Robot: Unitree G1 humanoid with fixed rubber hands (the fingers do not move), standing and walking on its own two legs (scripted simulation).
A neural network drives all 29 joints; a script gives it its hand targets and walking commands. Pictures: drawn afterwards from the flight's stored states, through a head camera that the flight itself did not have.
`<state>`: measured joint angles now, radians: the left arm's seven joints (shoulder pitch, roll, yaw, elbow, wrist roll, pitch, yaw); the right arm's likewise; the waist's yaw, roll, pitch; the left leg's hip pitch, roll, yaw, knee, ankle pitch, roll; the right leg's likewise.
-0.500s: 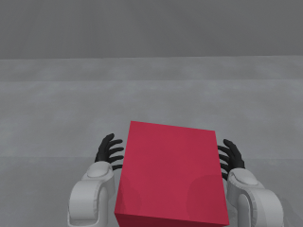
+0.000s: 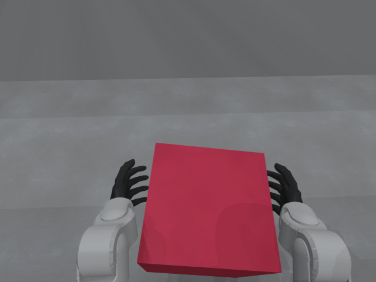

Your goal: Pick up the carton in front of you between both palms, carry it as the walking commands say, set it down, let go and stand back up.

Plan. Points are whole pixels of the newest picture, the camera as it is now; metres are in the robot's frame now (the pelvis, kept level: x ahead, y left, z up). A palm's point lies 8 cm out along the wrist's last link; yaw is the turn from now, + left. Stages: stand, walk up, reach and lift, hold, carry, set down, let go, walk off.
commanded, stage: carry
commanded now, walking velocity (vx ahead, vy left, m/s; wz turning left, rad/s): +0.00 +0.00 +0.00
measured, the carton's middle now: (200, 217) +0.27 +0.01 +0.01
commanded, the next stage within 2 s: none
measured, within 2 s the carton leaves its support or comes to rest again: neither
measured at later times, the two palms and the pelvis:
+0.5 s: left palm (137, 130) +0.41 +0.15 +0.12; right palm (270, 136) +0.41 -0.15 +0.11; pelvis +0.16 -0.01 +0.01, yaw +2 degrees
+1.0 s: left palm (142, 139) +0.42 +0.14 +0.08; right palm (267, 141) +0.42 -0.15 +0.08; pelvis +0.17 -0.01 +0.01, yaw +2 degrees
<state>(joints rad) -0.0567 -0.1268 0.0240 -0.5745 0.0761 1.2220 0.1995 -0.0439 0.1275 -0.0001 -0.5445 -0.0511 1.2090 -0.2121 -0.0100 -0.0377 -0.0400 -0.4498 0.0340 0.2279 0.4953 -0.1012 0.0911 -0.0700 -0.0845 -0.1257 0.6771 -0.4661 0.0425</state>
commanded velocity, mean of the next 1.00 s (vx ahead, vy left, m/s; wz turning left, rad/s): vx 0.00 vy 0.00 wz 0.00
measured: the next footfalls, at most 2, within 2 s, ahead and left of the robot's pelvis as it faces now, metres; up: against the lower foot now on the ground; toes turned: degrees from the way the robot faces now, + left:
right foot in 0.32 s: +0.19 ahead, -0.14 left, +0.00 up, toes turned +15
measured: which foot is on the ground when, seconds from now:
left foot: down 0.00-1.00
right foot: up 0.00-0.30, down 0.32-1.00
